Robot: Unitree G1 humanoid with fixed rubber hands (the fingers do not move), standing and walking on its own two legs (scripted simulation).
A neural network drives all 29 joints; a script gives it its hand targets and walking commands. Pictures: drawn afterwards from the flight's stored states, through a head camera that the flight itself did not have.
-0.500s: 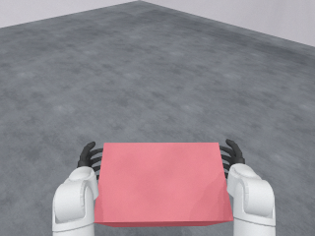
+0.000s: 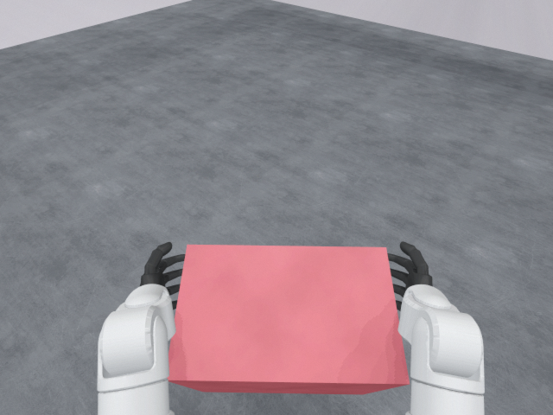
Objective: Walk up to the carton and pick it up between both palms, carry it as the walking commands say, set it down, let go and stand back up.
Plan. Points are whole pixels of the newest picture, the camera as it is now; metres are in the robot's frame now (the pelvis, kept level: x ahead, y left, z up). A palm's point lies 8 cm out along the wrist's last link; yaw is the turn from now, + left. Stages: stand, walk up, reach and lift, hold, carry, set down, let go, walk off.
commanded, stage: carry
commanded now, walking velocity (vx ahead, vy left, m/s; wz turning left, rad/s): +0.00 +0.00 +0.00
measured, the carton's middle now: (284, 327) +0.27 +0.00 -0.01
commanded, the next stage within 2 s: hold in 1.14 s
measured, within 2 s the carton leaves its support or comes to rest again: neither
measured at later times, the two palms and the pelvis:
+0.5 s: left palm (157, 279) +0.29 +0.17 +0.08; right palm (404, 276) +0.30 -0.17 +0.08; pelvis +0.03 +0.00 +0.00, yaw +0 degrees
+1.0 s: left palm (164, 274) +0.31 +0.17 +0.07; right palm (401, 272) +0.31 -0.17 +0.07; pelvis +0.05 +0.00 +0.00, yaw +0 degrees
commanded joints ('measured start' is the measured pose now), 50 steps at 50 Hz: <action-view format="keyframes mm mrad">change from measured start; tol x2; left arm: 1 -511 -845 -757 -37 -447 14 -331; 28 -451 -806 -730 -25 -406 -57 -325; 50 -409 -745 -650 71 -310 -193 -317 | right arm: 1 -485 858 768 -13 443 23 381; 29 -417 803 729 22 389 -59 364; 50 -390 758 655 109 301 -189 355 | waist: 1 3 -26 -172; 23 6 -5 -219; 50 7 -5 -201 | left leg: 1 39 56 -74 -110 -205 21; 12 68 66 -72 -92 -58 27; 21 90 74 -74 -82 9 32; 50 108 79 -67 -85 9 25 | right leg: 1 78 -95 118 -144 -289 -7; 24 171 -90 84 -43 59 -33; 50 179 -88 85 -54 55 -25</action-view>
